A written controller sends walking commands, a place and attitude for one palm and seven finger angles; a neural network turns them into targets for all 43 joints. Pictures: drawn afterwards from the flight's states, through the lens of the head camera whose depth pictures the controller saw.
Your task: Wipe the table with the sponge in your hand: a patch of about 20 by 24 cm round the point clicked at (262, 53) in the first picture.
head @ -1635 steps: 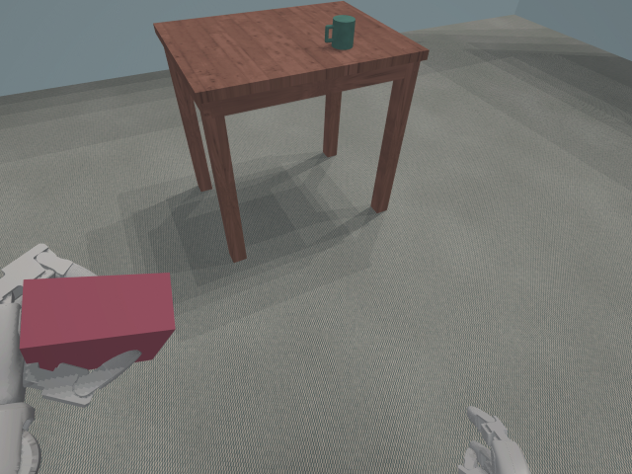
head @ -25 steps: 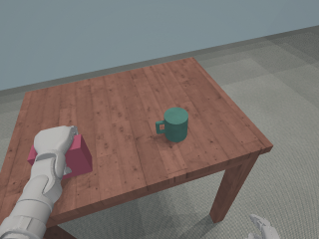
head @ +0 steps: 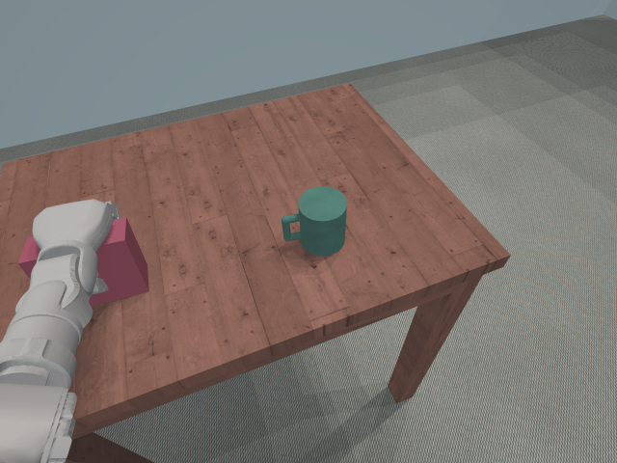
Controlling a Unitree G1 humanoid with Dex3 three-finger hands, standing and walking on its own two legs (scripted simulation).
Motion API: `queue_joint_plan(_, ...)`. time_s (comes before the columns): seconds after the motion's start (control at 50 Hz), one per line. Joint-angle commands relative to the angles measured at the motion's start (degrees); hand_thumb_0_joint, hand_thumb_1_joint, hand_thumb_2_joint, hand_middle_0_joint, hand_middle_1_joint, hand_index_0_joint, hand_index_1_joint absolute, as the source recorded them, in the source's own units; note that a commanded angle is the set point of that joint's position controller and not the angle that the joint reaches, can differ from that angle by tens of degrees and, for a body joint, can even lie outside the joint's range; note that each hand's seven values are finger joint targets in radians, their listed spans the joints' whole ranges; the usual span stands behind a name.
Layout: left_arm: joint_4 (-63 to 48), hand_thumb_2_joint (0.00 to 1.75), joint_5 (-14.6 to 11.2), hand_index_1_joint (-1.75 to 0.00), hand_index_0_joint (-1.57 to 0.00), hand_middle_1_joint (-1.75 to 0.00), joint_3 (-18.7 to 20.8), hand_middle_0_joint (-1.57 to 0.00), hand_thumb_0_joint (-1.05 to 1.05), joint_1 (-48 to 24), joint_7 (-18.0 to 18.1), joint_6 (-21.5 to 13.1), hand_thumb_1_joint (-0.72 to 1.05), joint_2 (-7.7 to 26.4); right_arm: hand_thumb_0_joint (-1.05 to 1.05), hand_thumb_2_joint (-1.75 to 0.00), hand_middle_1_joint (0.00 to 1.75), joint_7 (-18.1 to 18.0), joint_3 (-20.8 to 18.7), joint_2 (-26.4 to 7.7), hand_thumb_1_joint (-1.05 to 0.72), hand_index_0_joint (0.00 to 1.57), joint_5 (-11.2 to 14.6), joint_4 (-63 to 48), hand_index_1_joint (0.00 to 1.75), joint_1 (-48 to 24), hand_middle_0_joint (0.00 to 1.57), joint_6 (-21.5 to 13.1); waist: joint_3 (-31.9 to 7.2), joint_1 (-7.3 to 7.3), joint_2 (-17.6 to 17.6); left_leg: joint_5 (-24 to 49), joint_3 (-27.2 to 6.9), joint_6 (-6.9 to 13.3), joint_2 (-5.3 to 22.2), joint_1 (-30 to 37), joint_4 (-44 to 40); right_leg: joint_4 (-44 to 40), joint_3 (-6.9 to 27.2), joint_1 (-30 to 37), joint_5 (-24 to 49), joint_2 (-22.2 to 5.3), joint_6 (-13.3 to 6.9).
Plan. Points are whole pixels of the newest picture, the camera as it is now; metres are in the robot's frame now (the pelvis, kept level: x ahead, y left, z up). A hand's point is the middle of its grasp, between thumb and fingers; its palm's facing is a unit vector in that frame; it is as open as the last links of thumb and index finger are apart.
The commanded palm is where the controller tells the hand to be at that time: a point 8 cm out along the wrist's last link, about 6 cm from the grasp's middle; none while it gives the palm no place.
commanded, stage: wipe forward along the first lane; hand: left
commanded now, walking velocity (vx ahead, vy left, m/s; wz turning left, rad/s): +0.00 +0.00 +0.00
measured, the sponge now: (96, 273) +0.37 +0.34 +0.03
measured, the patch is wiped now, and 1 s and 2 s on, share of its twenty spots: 0.40 0.60 0.75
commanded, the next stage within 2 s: slide across to the middle lane in 0.60 s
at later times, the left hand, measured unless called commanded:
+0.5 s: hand (92, 224) +0.43 +0.35 +0.06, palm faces -0.13 +0.04 -0.99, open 9.6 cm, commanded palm +0.43 +0.34 +0.09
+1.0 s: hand (98, 206) +0.47 +0.36 +0.07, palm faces -0.11 +0.04 -0.99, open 9.7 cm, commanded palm +0.46 +0.32 +0.12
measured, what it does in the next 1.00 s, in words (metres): stands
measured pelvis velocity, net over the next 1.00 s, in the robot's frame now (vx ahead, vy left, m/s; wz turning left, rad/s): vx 0.02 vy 0.04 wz -0.01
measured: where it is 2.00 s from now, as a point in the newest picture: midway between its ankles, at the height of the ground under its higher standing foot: outside the picture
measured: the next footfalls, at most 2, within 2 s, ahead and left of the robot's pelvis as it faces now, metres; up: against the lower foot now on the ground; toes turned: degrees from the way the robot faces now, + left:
none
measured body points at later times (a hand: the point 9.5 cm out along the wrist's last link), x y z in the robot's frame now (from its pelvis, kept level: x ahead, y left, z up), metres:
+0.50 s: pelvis +0.01 +0.02 +0.00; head +0.06 +0.02 +0.44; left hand +0.43 +0.35 +0.11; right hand +0.08 -0.25 -0.13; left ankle +0.05 +0.12 -0.73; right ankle +0.00 -0.09 -0.73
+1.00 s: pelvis +0.02 +0.04 +0.00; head +0.08 +0.05 +0.44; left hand +0.47 +0.35 +0.12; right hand +0.05 -0.23 -0.13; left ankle +0.05 +0.12 -0.73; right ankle +0.00 -0.09 -0.73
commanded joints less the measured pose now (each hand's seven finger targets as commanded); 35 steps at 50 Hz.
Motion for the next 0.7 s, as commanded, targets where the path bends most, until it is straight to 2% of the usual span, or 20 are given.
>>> queue_joint_plan(0.0,-3.4,1.30,1.4,-1.60,-1.20,-1.60,2.8,-1.20,0.00,-19.5,3.2,0.5,0.10,14.9,0.00,-0.90,0.30,-0.2,-2.8,-7.9,-0.90,0.20,-0.3,-6.4,0.30,-1.5,0.20,-1.7,-10.8,-1.75,-5.7,-1.2,0.5,3.1,-2.6,5.2,-2.5,-7.2,4.9,1.6,3.6,-1.4,0.6)
queue_joint_plan(0.06,-1.4,1.30,2.1,-1.60,-1.20,-1.60,2.7,-1.20,0.00,-20.4,3.9,0.6,0.10,14.9,0.00,-0.90,0.30,0.2,-3.0,-8.1,-0.90,0.20,-0.4,-5.7,0.30,-0.5,0.20,-1.4,-11.2,-1.82,-4.4,0.1,0.5,3.0,-2.4,5.4,-2.1,-6.7,4.5,1.0,5.4,-1.3,0.3)
queue_joint_plan(0.08,-2.0,1.30,1.9,-1.60,-1.20,-1.60,4.4,-1.20,0.00,-20.1,3.9,0.4,0.10,16.4,0.00,-0.90,0.30,0.2,-3.0,-8.1,-0.90,0.20,-0.4,-5.9,0.30,-0.8,0.20,-1.3,-12.5,-1.10,-3.8,0.9,0.3,3.0,-2.5,5.7,-2.2,-6.6,4.7,1.7,6.1,-1.2,0.2)
queue_joint_plan(0.16,0.9,1.30,2.2,-1.60,-1.20,-1.60,3.1,-1.20,0.00,-23.4,4.2,1.3,0.10,16.6,0.00,-0.90,0.30,0.3,-2.9,-8.5,-0.90,0.20,-0.3,-5.2,0.30,0.2,0.20,-1.1,-10.5,-2.86,-6.2,-0.7,0.4,3.1,-2.4,4.3,-2.1,-7.0,4.4,0.4,4.5,-1.2,0.7)
queue_joint_plan(0.18,0.6,1.30,2.0,-1.60,-1.20,-1.60,4.2,-1.20,0.00,-24.4,4.2,1.1,0.10,18.0,0.00,-0.90,0.30,0.2,-2.8,-8.6,-0.90,0.20,-0.3,-5.2,0.30,-0.1,0.20,-1.2,-10.9,-2.43,-5.2,-0.3,0.3,3.2,-2.2,4.6,-2.4,-7.0,4.6,0.5,5.0,-1.2,0.5)
queue_joint_plan(0.24,2.4,1.30,2.8,-1.60,-1.20,-1.60,2.3,-1.20,0.00,-26.9,3.9,1.4,0.10,17.4,0.00,-0.90,0.30,0.3,-2.8,-8.8,-0.90,0.20,-0.3,-4.9,0.30,1.2,0.20,-1.2,-11.2,-3.50,-5.2,0.0,0.3,3.2,-2.3,4.8,-2.1,-6.6,4.0,-0.3,5.2,-1.1,0.7)
queue_joint_plan(0.26,2.8,1.30,3.2,-1.60,-1.20,-1.60,2.2,-1.20,0.00,-27.1,3.8,1.5,0.10,17.4,0.00,-0.90,0.30,0.4,-2.9,-8.8,-0.90,0.20,-0.3,-4.8,0.30,1.5,0.20,-1.2,-12.0,-3.50,-4.6,0.5,0.2,3.1,-2.2,5.3,-1.9,-6.4,4.0,-0.5,5.5,-1.1,0.6)
queue_joint_plan(0.28,2.6,1.30,3.3,-1.60,-1.20,-1.60,3.8,-1.20,0.00,-26.6,3.7,1.1,0.10,18.7,0.00,-0.90,0.30,0.4,-2.9,-8.8,-0.90,0.20,-0.5,-4.8,0.30,1.7,0.20,-1.1,-13.3,-2.48,-2.9,2.0,-0.3,3.0,-2.1,6.1,-2.2,-5.9,3.8,-0.3,6.4,-0.8,0.1)
queue_joint_plan(0.32,2.8,1.30,3.4,-1.60,-1.20,-1.60,1.4,-1.20,0.00,-26.9,3.5,1.0,0.10,15.8,0.00,-0.90,0.30,0.7,-3.0,-8.6,-0.90,0.20,-0.6,-4.9,0.30,2.3,0.20,-1.0,-13.7,-3.11,-1.8,3.0,-0.1,2.9,-2.1,7.1,-1.5,-5.5,3.3,-1.2,7.1,-0.7,0.1)
queue_joint_plan(0.36,3.4,1.30,3.8,-1.60,-1.20,-1.60,1.1,-1.20,0.00,-28.2,3.7,1.1,0.10,15.7,0.00,-0.90,0.30,0.8,-3.0,-8.7,-0.90,0.20,-0.7,-4.8,0.30,2.8,0.20,-0.8,-13.6,-3.60,-2.7,2.9,-0.5,2.8,-1.9,7.2,-1.5,-5.3,2.9,-2.3,6.4,-0.5,0.1)
queue_joint_plan(0.38,3.3,1.30,3.6,-1.60,-1.20,-1.60,2.7,-1.20,0.00,-28.2,3.8,0.7,0.10,16.6,0.00,-0.90,0.30,0.8,-3.1,-8.7,-0.90,0.20,-0.7,-4.9,0.30,2.9,0.20,-0.8,-14.1,-2.90,-2.4,3.8,-0.9,2.7,-1.7,7.4,-1.8,-5.1,2.7,-2.5,6.8,-0.3,-0.2)
queue_joint_plan(0.42,3.7,1.30,3.2,-1.60,-1.20,-1.60,0.6,-1.20,0.00,-29.1,4.1,0.8,0.10,14.2,0.00,-0.90,0.30,1.0,-3.2,-8.7,-0.90,0.20,-0.9,-4.6,0.30,3.4,0.20,-0.9,-14.1,-3.73,-2.7,3.7,-0.8,2.7,-1.6,8.0,-1.4,-5.1,2.5,-3.6,6.5,-0.2,0.1)
queue_joint_plan(0.46,4.7,1.30,3.5,-1.60,-1.20,-1.60,1.2,-1.20,0.00,-30.7,4.6,0.9,0.10,15.2,0.00,-0.90,0.30,0.9,-3.3,-8.9,-0.90,0.20,-1.0,-4.2,0.30,3.9,0.20,-0.8,-14.2,-4.30,-4.5,3.3,-1.0,2.7,-1.4,7.5,-1.3,-5.0,2.4,-4.0,5.9,-0.2,0.2)
queue_joint_plan(0.48,4.9,1.30,3.2,-1.60,-1.20,-1.60,3.7,-1.20,0.00,-29.9,4.8,0.9,0.10,17.6,0.00,-0.90,0.30,0.9,-3.2,-9.0,-0.90,0.20,-1.0,-4.3,0.30,3.7,0.20,-0.8,-15.1,-3.10,-3.8,4.3,-1.4,2.6,-1.4,7.5,-1.6,-4.8,2.4,-3.4,6.6,-0.1,-0.1)
queue_joint_plan(0.5,5.1,1.30,3.3,-1.60,-1.20,-1.60,1.5,-1.20,0.00,-31.8,4.8,1.0,0.10,16.1,0.00,-0.90,0.30,0.9,-3.2,-9.0,-0.90,0.20,-1.0,-4.2,0.30,4.0,0.20,-0.8,-14.8,-4.36,-4.0,4.5,-1.1,2.7,-1.4,7.6,-1.1,-4.5,2.3,-4.0,7.0,-0.1,0.1)
queue_joint_plan(0.56,6.9,1.30,4.4,-1.60,-1.20,-1.60,1.2,-1.20,0.00,-33.2,4.9,1.9,0.10,17.0,0.00,-0.90,0.30,1.2,-3.1,-9.2,-0.90,0.20,-1.0,-3.7,0.30,4.5,0.20,-0.6,-14.3,-4.68,-3.1,4.0,-1.1,2.6,-1.4,7.2,-1.0,-4.6,2.4,-4.9,6.2,-0.1,0.1)
queue_joint_plan(0.58,6.7,1.30,4.1,-1.60,-1.20,-1.60,2.3,-1.20,0.00,-32.9,4.7,2.0,0.10,17.5,0.00,-0.90,0.30,1.2,-3.1,-9.1,-0.90,0.20,-1.1,-3.8,0.30,4.5,0.20,-0.7,-14.8,-3.88,-2.2,4.8,-1.4,2.5,-1.3,7.6,-1.4,-4.7,2.2,-4.6,6.6,-0.1,-0.2)
queue_joint_plan(0.62,7.8,1.30,4.8,-1.60,-1.20,-1.60,1.9,-1.20,0.00,-34.8,4.5,2.3,0.10,18.9,0.00,-0.90,0.30,1.2,-3.0,-9.4,-0.90,0.20,-1.1,-3.6,0.30,5.4,0.20,-0.5,-15.0,-4.70,-2.2,4.5,-1.5,2.5,-1.4,7.5,-1.0,-4.3,2.1,-5.1,6.0,0.0,-0.1)
queue_joint_plan(0.66,8.1,1.30,5.3,-1.60,-1.20,-1.60,0.5,-1.20,0.00,-37.0,4.2,2.4,0.10,17.9,0.00,-0.90,0.30,1.3,-2.9,-9.4,-0.90,0.20,-1.2,-3.6,0.30,5.8,0.20,-0.6,-14.4,-5.54,-1.7,3.6,-1.6,2.5,-1.3,7.5,-1.0,-4.4,2.0,-6.5,5.0,0.0,0.0)
queue_joint_plan(0.68,8.2,1.30,5.1,-1.60,-1.20,-1.60,3.1,-1.20,0.00,-35.4,4.0,2.0,0.10,20.0,0.00,-0.90,0.30,1.3,-3.0,-9.4,-0.90,0.20,-1.3,-3.7,0.30,6.0,0.20,-0.7,-15.9,-4.02,-0.6,5.2,-2.0,2.4,-1.1,8.1,-1.1,-4.1,1.9,-5.7,6.0,0.2,-0.4)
